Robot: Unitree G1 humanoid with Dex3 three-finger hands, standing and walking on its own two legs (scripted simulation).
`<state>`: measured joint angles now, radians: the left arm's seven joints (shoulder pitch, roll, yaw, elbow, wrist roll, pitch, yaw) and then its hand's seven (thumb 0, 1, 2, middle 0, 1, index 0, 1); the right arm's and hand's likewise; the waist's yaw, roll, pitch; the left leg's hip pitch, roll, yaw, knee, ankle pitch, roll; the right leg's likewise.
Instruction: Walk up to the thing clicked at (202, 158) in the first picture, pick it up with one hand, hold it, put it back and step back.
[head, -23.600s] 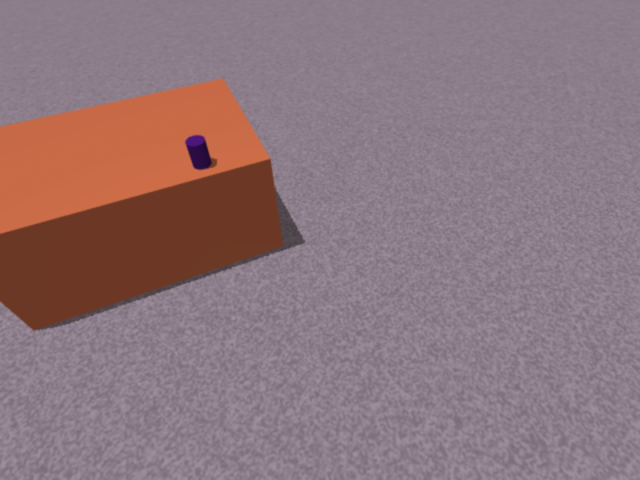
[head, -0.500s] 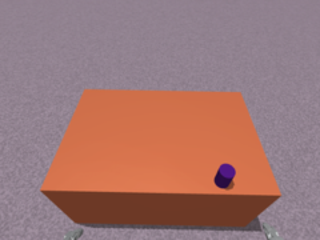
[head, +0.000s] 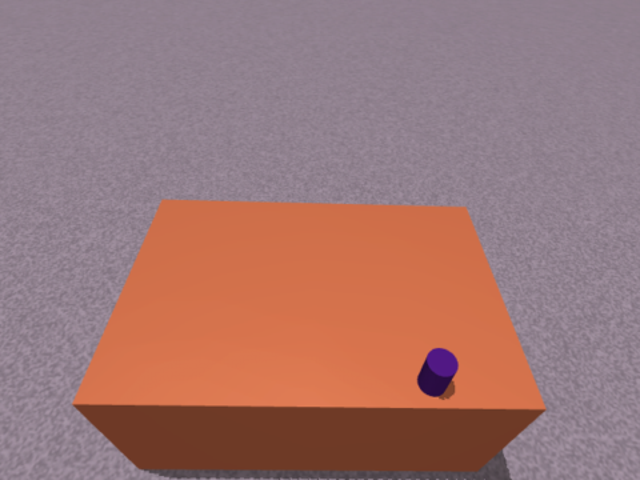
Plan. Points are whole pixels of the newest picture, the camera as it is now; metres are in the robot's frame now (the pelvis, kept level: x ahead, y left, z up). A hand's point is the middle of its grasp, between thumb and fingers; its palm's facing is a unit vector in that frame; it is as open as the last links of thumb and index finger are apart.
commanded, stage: home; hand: right
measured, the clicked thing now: (436, 372) +0.41 -0.23 -0.28
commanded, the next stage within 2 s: stand in 0.96 s
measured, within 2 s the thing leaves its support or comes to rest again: neither
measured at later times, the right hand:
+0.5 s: hand out of the picture +0.05 -0.25 -0.15, palm faces -0.05 +0.93 -0.37, open 17.3 cm
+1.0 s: hand out of the picture +0.08 -0.26 -0.15, palm faces -0.06 +0.93 -0.37, open 17.3 cm
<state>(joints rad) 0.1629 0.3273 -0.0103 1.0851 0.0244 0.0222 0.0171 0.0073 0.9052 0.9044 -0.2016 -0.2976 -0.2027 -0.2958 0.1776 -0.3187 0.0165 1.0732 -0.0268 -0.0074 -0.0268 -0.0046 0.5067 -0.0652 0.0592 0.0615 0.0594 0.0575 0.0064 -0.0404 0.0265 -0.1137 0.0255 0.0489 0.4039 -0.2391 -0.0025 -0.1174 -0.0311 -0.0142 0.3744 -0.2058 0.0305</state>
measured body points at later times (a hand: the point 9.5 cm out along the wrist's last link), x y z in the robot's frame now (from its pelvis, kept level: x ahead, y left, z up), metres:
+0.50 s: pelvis -0.01 +0.00 +0.00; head +0.00 +0.01 +0.45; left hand +0.04 +0.29 -0.14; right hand +0.06 -0.30 -0.13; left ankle -0.01 +0.12 -0.74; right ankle +0.00 -0.14 -0.74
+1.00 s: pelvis +0.01 -0.01 +0.00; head +0.01 +0.00 +0.45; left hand +0.07 +0.29 -0.14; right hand +0.09 -0.31 -0.12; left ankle -0.01 +0.12 -0.74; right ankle +0.00 -0.14 -0.74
